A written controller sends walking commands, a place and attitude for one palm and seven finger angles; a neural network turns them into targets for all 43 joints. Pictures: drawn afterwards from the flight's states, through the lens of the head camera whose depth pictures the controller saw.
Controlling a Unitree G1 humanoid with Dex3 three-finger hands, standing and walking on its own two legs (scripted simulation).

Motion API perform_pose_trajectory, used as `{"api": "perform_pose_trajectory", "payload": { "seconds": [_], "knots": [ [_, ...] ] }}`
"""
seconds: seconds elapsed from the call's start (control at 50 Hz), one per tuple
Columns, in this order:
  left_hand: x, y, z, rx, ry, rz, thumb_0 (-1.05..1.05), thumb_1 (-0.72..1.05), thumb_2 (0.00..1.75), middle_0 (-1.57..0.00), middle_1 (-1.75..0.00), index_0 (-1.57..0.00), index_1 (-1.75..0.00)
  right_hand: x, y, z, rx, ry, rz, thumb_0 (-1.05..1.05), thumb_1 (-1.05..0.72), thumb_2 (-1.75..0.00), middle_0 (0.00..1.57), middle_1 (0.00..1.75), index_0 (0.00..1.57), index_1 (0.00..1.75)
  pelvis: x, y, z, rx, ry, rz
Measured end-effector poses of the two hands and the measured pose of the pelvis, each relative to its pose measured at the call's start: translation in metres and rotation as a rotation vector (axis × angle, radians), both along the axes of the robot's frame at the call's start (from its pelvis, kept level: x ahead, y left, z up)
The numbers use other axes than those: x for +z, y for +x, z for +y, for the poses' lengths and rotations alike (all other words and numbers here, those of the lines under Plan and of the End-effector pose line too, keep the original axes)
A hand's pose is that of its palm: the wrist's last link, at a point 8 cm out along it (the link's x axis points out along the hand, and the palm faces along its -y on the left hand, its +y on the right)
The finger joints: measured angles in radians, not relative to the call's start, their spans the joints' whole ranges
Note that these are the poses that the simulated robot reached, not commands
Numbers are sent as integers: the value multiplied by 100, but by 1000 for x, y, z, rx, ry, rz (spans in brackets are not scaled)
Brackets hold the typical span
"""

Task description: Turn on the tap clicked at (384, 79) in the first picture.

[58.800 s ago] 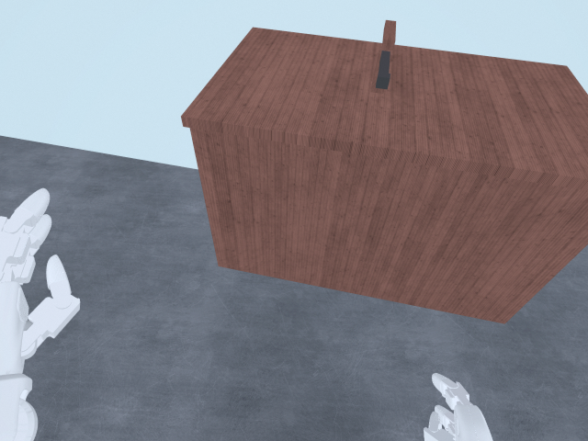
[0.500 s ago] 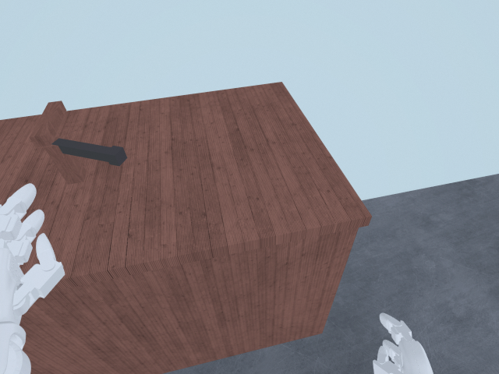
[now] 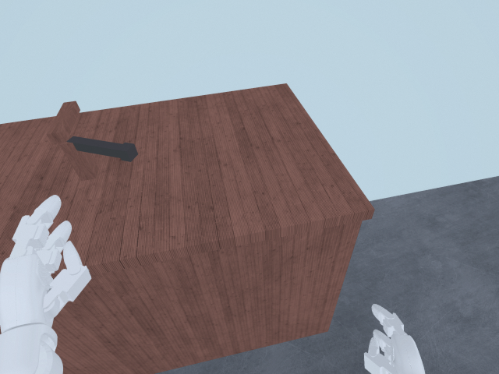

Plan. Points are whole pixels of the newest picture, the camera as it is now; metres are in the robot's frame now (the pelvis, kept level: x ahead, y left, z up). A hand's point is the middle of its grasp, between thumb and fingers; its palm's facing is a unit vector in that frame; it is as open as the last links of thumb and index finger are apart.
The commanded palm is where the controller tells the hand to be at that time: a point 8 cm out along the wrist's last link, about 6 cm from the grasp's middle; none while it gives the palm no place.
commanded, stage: turn the palm inward beside the body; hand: left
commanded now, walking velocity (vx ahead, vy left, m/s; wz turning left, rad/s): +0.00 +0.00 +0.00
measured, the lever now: (127, 152) +0.50 +0.33 +0.11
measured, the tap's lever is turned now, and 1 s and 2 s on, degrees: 61 61 61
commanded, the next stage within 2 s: reach beside the lever's end, fingers flat in 0.80 s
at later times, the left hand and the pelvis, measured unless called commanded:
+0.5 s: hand (81, 265) +0.20 +0.24 +0.16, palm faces +0.49 -0.86 -0.12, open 7.4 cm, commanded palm +0.14 +0.28 +0.17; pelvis +0.01 +0.01 +0.00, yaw +1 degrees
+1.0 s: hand (84, 275) +0.18 +0.23 +0.16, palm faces +0.51 -0.85 -0.12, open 7.4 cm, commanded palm +0.14 +0.28 +0.17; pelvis +0.00 -0.01 +0.00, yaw +1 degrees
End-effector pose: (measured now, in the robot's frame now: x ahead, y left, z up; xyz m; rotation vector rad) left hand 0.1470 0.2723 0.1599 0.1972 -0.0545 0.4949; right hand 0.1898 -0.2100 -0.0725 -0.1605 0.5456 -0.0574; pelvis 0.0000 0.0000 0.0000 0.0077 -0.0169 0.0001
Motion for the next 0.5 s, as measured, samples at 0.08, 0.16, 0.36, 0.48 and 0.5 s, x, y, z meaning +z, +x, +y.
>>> {"api": "perform_pose_trajectory", "payload": {
  "seconds": [0.08, 0.16, 0.36, 0.48, 0.5],
  "knots": [
    [2, -2, -1, 6, -4, -11, 2, 89, 90, -20, -30, -21, -30, 2, 5, 5, 14, -2, -11, 1, -90, -90, 20, 30, 20, 30, 0, 2, 3, 2, 0, 5],
    [2, -2, 2, 13, -14, -14, 2, 89, 90, -20, -30, -21, -30, 5, 12, 9, 28, -5, -23, 1, -90, -90, 20, 30, 20, 30, 1, 6, 5, 6, 0, 7],
    [2, 1, 5, 21, -60, -9, 2, 90, 90, -20, -30, -21, -30, 11, 26, 15, 51, -7, -51, 1, -90, -90, 20, 30, 20, 30, 3, 14, 9, 13, 9, 6],
    [4, 4, 4, 22, -66, -4, 2, 90, 90, -20, -30, -21, -30, 14, 28, 15, 53, -3, -59, 1, -90, -90, 20, 30, 20, 30, 4, 14, 8, 13, 10, -2],
    [4, 4, 3, 20, -66, -3, 2, 90, 90, -20, -30, -21, -30, 14, 28, 15, 53, -2, -60, 1, -90, -90, 20, 30, 20, 30, 4, 14, 8, 12, 10, -3]
  ]
}}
